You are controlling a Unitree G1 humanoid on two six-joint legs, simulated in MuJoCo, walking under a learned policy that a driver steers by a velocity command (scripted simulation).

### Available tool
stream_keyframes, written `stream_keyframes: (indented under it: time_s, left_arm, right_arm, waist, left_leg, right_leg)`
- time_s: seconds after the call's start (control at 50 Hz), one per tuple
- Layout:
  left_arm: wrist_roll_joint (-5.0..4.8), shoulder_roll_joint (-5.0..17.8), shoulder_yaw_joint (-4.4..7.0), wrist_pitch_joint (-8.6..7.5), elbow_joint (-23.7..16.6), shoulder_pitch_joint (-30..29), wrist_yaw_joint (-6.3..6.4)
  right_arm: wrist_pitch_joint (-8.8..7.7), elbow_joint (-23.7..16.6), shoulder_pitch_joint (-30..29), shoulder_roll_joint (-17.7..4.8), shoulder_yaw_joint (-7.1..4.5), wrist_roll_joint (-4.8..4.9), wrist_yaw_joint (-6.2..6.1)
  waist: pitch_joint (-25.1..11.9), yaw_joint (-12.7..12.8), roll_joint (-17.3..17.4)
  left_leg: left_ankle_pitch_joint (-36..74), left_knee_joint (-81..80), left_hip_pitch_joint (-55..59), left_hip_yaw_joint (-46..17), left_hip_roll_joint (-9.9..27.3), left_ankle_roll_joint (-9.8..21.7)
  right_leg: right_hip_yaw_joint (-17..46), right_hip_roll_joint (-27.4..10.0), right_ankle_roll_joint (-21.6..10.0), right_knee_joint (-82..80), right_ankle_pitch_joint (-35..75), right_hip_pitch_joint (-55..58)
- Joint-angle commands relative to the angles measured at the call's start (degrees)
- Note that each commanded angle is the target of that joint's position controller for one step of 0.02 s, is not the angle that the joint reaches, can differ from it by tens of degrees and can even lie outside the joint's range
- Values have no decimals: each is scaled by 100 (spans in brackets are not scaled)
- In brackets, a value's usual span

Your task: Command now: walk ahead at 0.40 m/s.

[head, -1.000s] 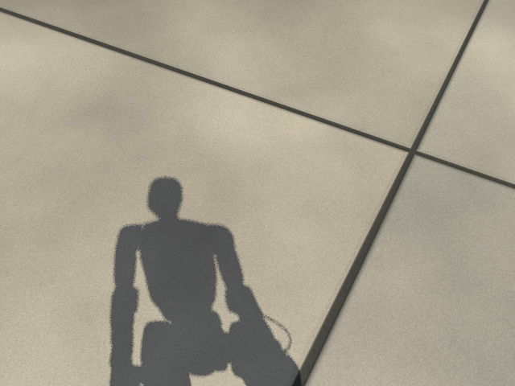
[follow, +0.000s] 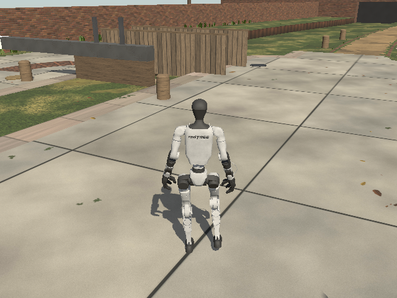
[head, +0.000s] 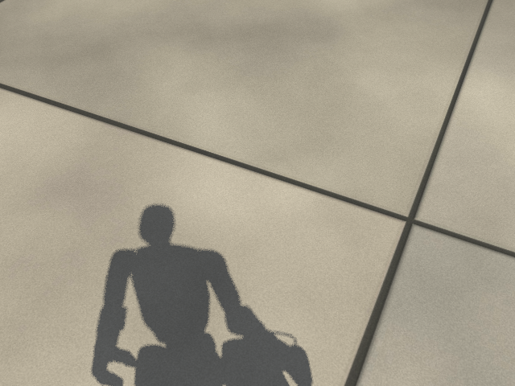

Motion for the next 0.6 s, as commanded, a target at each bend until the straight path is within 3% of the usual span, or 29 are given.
stream_keyframes:
  time_s: [0.02, 0.1, 0.14, 0.16, 0.18, 0.2, 0.22, 0.24, 0.26, 0.3, 0.32, 0.38, 0.48, 0.6]
  left_arm:
    - [-26, 397, 95, -55, -142, 148, -15]
    - [-68, 412, 107, -121, -134, 56, -70]
    - [-72, 393, 128, -161, 5, 364, -84]
    - [-84, 396, 153, -169, 162, 745, -75]
    - [-73, 516, 191, -185, 340, 1327, -60]
    - [-26, 768, 212, -180, 401, 1811, -58]
    - [122, 1305, 317, -215, 330, 1773, -111]
    - [93, 1066, 262, -312, 223, 1482, -152]
    - [49, 835, 182, -371, 98, 1091, -194]
    - [2, 742, 135, -368, -35, 730, -246]
    - [27, 602, 87, -359, 9, 846, -249]
    - [52, 485, 31, -317, 208, 1351, -206]
    - [45, 506, -23, -257, 261, 1663, -122]
    - [-4, 568, 19, -119, 450, 2101, -84]
  right_arm:
    - [-67, -434, -272, -1031, -232, 65, -82]
    - [27, -412, -147, -1051, -258, 156, -84]
    - [97, -430, -219, -965, -233, 191, -81]
    - [121, -460, -267, -807, -184, 180, -75]
    - [121, -574, -475, -513, -93, 141, -60]
    - [61, -678, -610, -11, 22, 41, 7]
    - [-57, -814, -466, -175, -30, 86, 26]
    - [-140, -832, -657, -559, -83, 119, 36]
    - [-157, -793, -663, -702, -126, 115, 65]
    - [-142, -661, -627, -616, -146, -14, 34]
    - [-123, -631, -709, -562, -155, -32, 29]
    - [-62, -669, -965, -358, -143, -3, 35]
    - [-50, -944, -1812, -219, -114, 71, 86]
    - [-117, -1262, -2715, -127, -20, 134, 287]
  waist:
    - [192, 182, 498]
    - [185, 194, 520]
    - [156, 408, 383]
    - [135, 562, 279]
    - [163, 758, -178]
    - [111, 744, -1290]
    - [417, 566, -1854]
    - [641, 510, -1317]
    - [677, 339, -931]
    - [514, 176, -575]
    - [473, 215, -506]
    - [449, 327, -625]
    - [623, 527, -678]
    - [1097, 756, -664]
  left_leg:
    - [-2341, -1227, -467, -1606, 1708, 904]
    - [-2625, -962, -414, -1548, 1731, 820]
    - [-2907, -533, -753, -1410, 1577, 677]
    - [-3045, -133, -1031, -1289, 1380, 557]
    - [-2799, 910, -1629, -970, 1029, 333]
    - [-2283, 2961, -2505, -107, 443, -18]
    - [-2343, 3814, -3917, -202, 273, 119]
    - [-1902, 4439, -4280, -570, 635, 197]
    - [-1283, 4571, -4404, -688, 765, 201]
    - [-520, 4304, -3986, -583, 965, 59]
    - [-191, 4237, -3785, -487, 990, -16]
    - [430, 3946, -3615, -268, 974, -186]
    - [1059, 2767, -3215, -85, 881, -298]
    - [649, 1750, -3230, 99, 769, -191]
  right_leg:
    - [-139, 44, 11, -574, 238, 311]
    - [-317, 183, -65, -1382, 91, 739]
    - [-500, 336, -187, -1986, 118, 1463]
    - [-533, 402, -261, -2278, -33, 1947]
    - [207, -102, -406, -2835, -515, 2542]
    - [1701, -1186, -610, -3449, -1193, 3121]
    - [3348, -1819, -1199, -4101, -2888, 3297]
    - [3567, -1882, -1276, -4185, -3136, 3068]
    - [3081, -1632, -1082, -4142, -2558, 3037]
    - [2072, -1190, -799, -4183, -1178, 2814]
    - [1667, -1019, -735, -4209, -495, 2714]
    - [920, -756, -752, -4184, 903, 2695]
    - [431, -629, -670, -4271, 1649, 2782]
    - [341, -935, -791, -4042, 1995, 3658]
